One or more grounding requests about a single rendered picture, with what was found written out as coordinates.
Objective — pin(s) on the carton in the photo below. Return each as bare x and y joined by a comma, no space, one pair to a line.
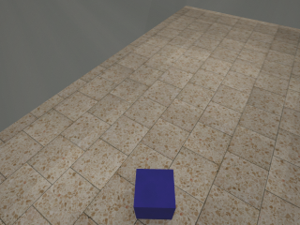
154,194

